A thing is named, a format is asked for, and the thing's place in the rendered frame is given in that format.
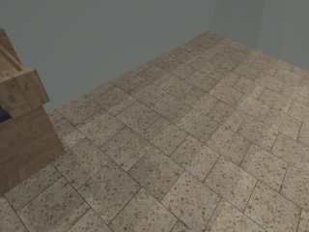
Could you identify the cabinet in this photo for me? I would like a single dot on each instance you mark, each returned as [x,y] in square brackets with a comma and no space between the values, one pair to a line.
[28,143]

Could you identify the handle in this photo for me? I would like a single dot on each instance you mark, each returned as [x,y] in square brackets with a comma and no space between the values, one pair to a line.
[4,115]

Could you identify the drawer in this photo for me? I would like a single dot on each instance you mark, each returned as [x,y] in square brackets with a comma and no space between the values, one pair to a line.
[21,89]

